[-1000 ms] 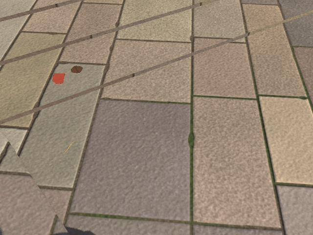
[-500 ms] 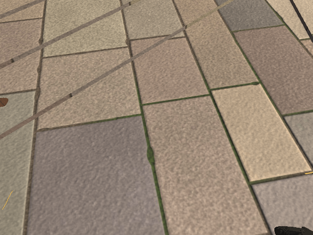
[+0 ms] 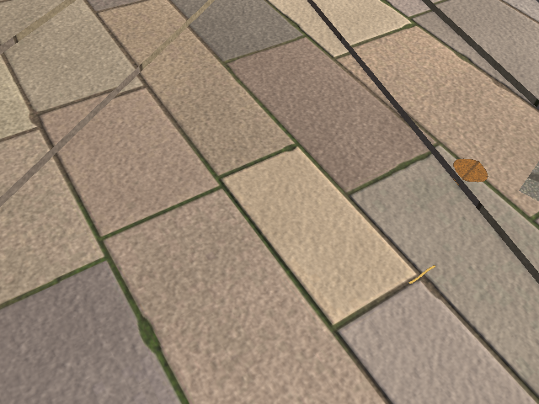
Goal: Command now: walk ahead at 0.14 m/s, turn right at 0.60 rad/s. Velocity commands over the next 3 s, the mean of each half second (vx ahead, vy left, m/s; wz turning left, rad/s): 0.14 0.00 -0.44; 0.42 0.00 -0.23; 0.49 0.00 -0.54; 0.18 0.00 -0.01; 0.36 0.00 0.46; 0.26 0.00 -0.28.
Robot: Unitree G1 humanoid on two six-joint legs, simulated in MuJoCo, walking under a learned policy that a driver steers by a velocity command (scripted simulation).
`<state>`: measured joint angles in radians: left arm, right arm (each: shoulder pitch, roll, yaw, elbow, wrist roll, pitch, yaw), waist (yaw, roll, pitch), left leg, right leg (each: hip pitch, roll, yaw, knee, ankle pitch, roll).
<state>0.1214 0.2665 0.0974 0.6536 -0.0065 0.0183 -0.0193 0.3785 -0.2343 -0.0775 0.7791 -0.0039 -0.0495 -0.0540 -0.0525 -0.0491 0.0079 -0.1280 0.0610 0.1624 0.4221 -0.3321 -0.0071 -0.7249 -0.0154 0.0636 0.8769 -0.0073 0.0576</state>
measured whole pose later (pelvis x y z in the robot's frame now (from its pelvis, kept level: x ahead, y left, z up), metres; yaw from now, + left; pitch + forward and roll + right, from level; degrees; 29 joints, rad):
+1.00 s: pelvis +0.33 -0.08 -0.02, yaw -19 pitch +3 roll +0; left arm 0.03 0.26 0.06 0.65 -0.02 -0.05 -0.05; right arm 0.41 -0.30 -0.08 0.85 0.02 -0.05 -0.02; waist -0.07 0.01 0.02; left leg 0.02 0.08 0.11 0.50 -0.50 -0.03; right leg -0.50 0.03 -0.04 0.55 -0.12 -0.10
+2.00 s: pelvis +0.70 -0.26 +0.00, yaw -32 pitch +1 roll +0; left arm 0.10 0.24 0.04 0.66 0.01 0.01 0.04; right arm 0.22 -0.32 -0.06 0.77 0.02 0.01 0.00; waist -0.03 0.03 0.03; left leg -0.46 -0.01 0.00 0.99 -0.51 -0.04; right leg -0.31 -0.02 -0.01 0.48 -0.19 0.00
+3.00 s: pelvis +1.04 -0.37 +0.00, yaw -29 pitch +2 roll +0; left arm 0.19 0.31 0.06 0.75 -0.01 0.00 0.01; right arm 0.13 -0.30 -0.04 0.63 -0.02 -0.02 -0.05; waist 0.03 0.02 0.07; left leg -0.62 0.04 -0.12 0.90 -0.30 -0.10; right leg -0.34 0.13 0.11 0.42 -0.11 -0.07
